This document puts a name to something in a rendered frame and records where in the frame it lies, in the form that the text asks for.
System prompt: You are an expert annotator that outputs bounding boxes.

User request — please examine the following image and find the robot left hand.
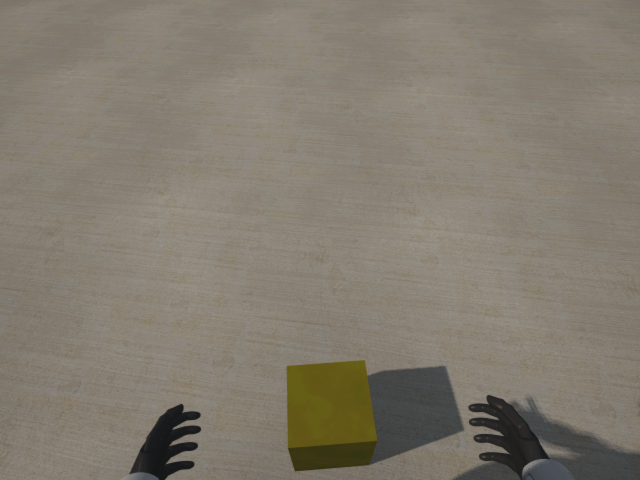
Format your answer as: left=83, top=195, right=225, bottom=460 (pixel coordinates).
left=130, top=404, right=201, bottom=480

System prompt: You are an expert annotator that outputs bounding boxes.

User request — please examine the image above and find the robot right hand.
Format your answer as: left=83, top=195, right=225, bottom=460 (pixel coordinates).
left=468, top=395, right=550, bottom=480

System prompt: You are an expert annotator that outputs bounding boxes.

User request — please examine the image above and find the carton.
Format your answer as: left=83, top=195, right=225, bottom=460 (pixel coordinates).
left=287, top=360, right=377, bottom=471

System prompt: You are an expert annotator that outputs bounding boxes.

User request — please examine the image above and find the robot right forearm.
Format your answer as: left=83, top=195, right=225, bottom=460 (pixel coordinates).
left=522, top=459, right=575, bottom=480

